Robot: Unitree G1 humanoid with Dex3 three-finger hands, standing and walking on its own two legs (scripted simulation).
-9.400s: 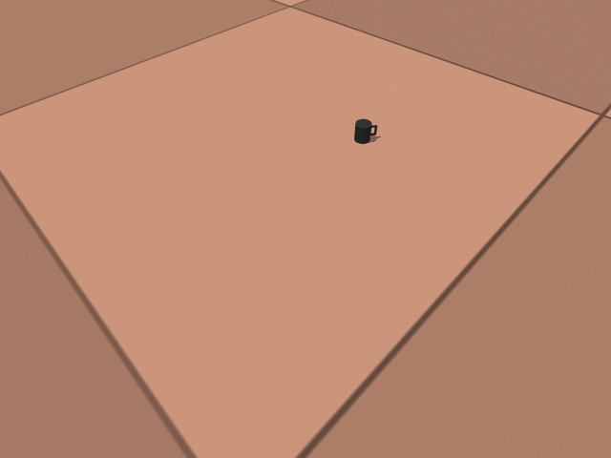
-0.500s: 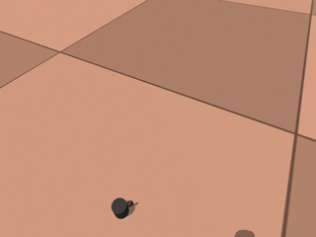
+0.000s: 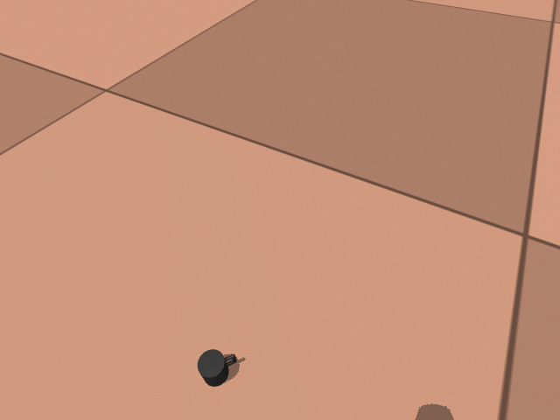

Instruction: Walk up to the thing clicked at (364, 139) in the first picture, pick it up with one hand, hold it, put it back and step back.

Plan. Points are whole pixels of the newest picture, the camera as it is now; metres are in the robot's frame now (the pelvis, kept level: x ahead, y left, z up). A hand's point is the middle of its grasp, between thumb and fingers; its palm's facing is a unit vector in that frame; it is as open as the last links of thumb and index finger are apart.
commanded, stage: stand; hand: left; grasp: from above
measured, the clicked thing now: (218, 365) +0.42 +0.26 -0.73
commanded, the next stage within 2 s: rise first in 0.14 s
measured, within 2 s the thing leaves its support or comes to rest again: neither
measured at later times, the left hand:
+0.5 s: hand out of the picture +0.16 +0.25 -0.17, palm faces -0.03 -0.94 -0.34, open 9.4 cm
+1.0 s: hand out of the picture +0.13 +0.27 -0.22, palm faces -0.15 -0.88 -0.46, open 14.1 cm
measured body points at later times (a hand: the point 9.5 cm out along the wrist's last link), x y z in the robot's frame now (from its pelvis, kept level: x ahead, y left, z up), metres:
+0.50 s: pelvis -0.01 +0.00 -0.02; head +0.05 +0.00 +0.42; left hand +0.16 +0.30 -0.14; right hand +0.09 -0.27 -0.15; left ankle +0.00 +0.14 -0.75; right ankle -0.02 -0.13 -0.75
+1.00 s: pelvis -0.01 +0.00 -0.09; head +0.09 +0.02 +0.35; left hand +0.13 +0.31 -0.19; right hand +0.16 -0.25 -0.18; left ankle +0.00 +0.14 -0.75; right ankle -0.02 -0.13 -0.75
